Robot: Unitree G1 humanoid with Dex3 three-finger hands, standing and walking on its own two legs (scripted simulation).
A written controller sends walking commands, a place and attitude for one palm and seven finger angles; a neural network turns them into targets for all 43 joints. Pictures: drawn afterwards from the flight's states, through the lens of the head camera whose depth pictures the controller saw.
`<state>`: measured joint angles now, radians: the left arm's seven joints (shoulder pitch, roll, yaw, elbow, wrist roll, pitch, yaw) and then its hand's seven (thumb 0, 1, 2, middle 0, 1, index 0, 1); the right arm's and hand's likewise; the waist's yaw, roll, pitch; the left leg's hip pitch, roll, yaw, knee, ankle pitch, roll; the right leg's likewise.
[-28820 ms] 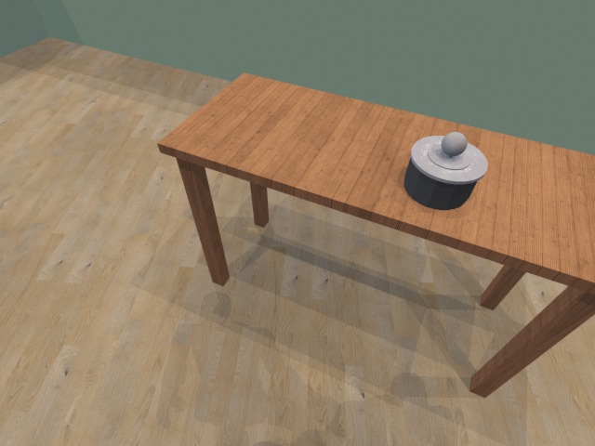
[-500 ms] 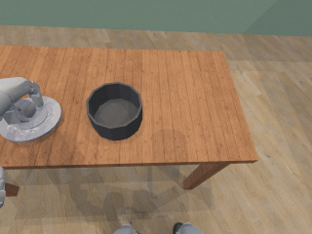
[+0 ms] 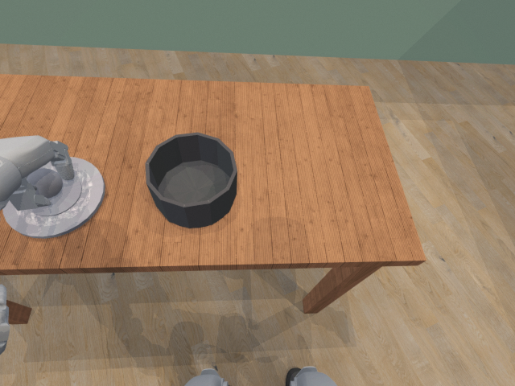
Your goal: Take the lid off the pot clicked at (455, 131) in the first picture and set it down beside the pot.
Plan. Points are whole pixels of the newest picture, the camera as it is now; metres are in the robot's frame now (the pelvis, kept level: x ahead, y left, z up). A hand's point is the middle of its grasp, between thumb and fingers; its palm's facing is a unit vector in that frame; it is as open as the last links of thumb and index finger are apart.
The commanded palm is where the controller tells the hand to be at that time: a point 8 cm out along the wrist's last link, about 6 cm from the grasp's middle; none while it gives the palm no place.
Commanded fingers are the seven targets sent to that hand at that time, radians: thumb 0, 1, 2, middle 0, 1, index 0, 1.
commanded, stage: open the fingers wide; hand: left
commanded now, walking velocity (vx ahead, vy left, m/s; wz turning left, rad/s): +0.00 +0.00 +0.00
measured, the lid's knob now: (44, 183) +0.44 +0.35 -0.01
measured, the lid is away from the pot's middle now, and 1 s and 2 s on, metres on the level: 0.24 0.24 0.24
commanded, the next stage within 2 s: raise the empty hand in 0.62 s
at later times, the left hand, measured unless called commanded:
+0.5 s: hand (36, 181) +0.42 +0.34 +0.02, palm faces -0.47 -0.08 -0.88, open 10.6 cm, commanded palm +0.45 +0.33 +0.07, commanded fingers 0.00 0.10 0.41 -0.28 -0.99 -0.28 -0.99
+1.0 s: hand (22, 175) +0.42 +0.35 +0.04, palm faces -0.45 -0.09 -0.89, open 10.9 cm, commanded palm +0.44 +0.34 +0.10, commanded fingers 0.00 0.08 0.46 -0.29 -0.97 -0.29 -0.97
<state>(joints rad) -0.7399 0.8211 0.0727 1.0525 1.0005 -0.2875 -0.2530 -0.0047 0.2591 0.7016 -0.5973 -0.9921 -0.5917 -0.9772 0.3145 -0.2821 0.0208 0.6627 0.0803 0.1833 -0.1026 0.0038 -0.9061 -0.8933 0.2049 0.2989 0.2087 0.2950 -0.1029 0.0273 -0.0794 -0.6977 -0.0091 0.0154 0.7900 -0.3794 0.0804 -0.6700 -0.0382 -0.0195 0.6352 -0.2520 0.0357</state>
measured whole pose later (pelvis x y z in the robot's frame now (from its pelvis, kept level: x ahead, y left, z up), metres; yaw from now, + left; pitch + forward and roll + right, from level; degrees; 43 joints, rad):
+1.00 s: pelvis +0.01 +0.01 +0.01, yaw +0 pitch +15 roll -4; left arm -0.74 0.79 0.03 1.01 0.98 -0.24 -0.24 0.00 0.09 0.45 -0.30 -0.97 -0.31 -0.97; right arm 0.32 -0.27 0.01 0.67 0.09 0.19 -0.09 0.00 -0.91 -0.89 0.20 0.30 0.21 0.29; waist -0.09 0.03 -0.08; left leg -0.62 -0.03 0.02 0.73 -0.37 0.10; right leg -0.58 -0.05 -0.01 0.57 -0.24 0.02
